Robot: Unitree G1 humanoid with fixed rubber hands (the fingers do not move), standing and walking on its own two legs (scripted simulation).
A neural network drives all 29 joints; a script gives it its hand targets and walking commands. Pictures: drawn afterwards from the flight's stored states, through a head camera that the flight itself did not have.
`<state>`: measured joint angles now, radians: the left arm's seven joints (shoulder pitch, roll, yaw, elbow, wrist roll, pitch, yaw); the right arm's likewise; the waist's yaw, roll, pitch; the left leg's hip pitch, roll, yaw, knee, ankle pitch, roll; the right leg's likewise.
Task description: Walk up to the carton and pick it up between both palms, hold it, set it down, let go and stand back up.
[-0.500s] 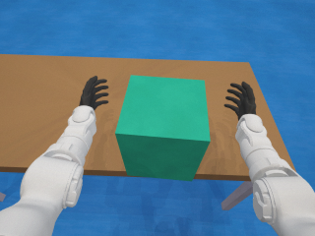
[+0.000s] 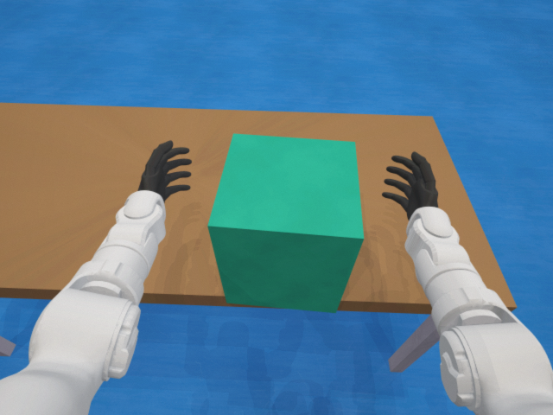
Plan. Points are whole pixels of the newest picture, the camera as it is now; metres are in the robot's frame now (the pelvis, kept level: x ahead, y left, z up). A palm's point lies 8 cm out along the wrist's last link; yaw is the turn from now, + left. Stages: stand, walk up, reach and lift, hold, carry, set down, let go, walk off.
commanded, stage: set down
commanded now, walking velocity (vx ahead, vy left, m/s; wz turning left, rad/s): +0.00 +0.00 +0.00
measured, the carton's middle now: (286, 227) +0.44 -0.01 -0.02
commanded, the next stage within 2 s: none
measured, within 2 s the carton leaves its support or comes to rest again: neither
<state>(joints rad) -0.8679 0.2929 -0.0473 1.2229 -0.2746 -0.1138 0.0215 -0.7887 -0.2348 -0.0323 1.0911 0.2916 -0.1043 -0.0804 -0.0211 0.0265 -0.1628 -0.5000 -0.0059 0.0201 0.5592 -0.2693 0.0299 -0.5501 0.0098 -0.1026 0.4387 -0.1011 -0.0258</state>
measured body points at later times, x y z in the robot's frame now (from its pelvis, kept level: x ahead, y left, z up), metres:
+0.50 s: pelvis +0.00 +0.00 +0.00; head +0.02 +0.00 +0.45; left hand +0.39 +0.21 +0.04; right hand +0.36 -0.21 +0.03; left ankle -0.01 +0.10 -0.73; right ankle +0.06 -0.10 -0.73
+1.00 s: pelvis +0.01 +0.01 +0.00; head +0.03 +0.01 +0.45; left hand +0.33 +0.22 +0.00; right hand +0.31 -0.21 -0.02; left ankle -0.01 +0.10 -0.73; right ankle +0.06 -0.10 -0.73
